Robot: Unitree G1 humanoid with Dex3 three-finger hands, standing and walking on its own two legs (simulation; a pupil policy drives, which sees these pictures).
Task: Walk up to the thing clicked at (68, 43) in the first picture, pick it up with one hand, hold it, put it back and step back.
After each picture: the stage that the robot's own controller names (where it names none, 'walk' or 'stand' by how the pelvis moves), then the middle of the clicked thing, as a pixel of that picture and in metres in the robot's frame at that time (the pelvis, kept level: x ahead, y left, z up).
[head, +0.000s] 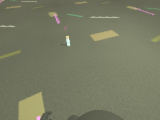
stand; (68, 41) +1.72 +0.60 -0.65
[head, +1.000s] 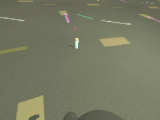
walk; (76, 43) +1.64 +0.30 -0.63
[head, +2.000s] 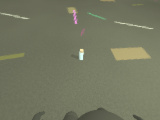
walk; (81, 54) +1.14 +0.16 -0.65
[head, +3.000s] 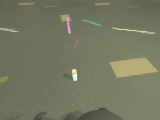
walk; (74, 75) +0.71 +0.23 -0.64
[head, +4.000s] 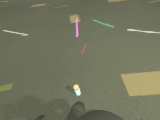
walk; (77, 90) +0.43 +0.23 -0.64
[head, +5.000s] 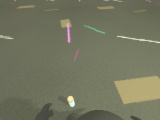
stand; (71, 101) +0.32 +0.22 -0.65
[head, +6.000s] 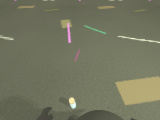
stand; (72, 103) +0.31 +0.20 -0.66
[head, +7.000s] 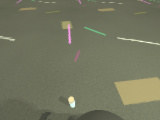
stand; (72, 102) +0.33 +0.21 -0.66
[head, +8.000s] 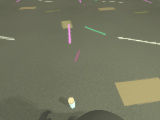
stand; (71, 103) +0.31 +0.21 -0.66
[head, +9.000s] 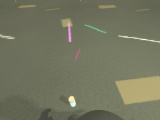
go down; (72, 101) +0.32 +0.21 -0.66
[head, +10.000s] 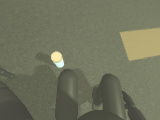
go down; (58, 61) +0.39 +0.26 -0.24
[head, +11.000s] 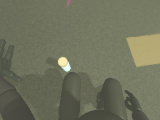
close in; (65, 65) +0.39 +0.25 -0.27
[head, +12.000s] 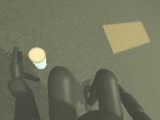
close in; (39, 60) +0.36 +0.30 -0.15
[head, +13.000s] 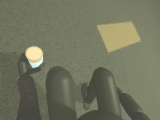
close; (36, 60) +0.37 +0.30 -0.15
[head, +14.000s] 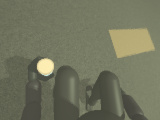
lift; (46, 69) +0.29 +0.27 -0.13
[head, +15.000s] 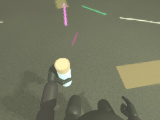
lift; (64, 74) +0.31 +0.17 +0.04
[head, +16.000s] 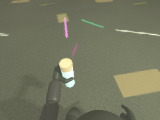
hold; (68, 74) +0.33 +0.16 +0.03
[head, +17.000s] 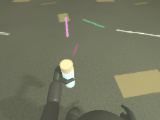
hold; (68, 75) +0.32 +0.16 +0.03
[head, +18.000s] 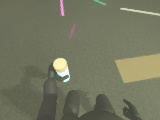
crouch; (63, 72) +0.34 +0.19 -0.03
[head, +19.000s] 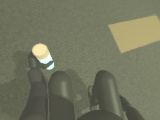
lower; (45, 59) +0.40 +0.26 -0.12
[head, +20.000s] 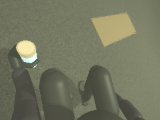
lower; (29, 57) +0.39 +0.29 -0.16
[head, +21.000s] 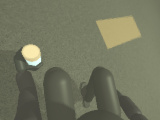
lower; (34, 59) +0.37 +0.29 -0.16
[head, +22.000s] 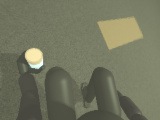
lower; (36, 62) +0.35 +0.29 -0.16
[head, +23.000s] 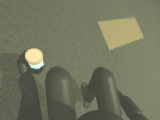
lower; (36, 63) +0.35 +0.29 -0.16
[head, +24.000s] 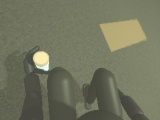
open; (42, 64) +0.35 +0.27 -0.16
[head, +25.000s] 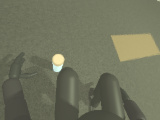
stand; (57, 64) +0.36 +0.25 -0.19
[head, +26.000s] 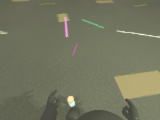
stand; (71, 101) +0.30 +0.18 -0.57
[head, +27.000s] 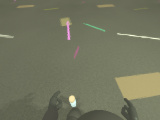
stand; (72, 101) +0.32 +0.19 -0.59
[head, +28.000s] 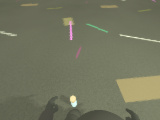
stand; (73, 101) +0.32 +0.18 -0.62
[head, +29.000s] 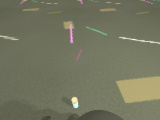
walk; (75, 102) +0.33 +0.18 -0.65
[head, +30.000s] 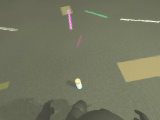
walk; (78, 84) +0.46 +0.19 -0.64
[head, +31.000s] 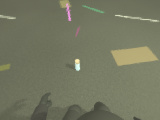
walk; (77, 65) +0.76 +0.18 -0.63
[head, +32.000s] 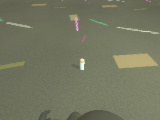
stand; (82, 64) +0.97 +0.17 -0.64
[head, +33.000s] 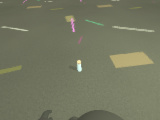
stand; (79, 66) +0.95 +0.21 -0.66
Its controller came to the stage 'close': yes
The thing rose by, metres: 0.67
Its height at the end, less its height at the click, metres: +0.00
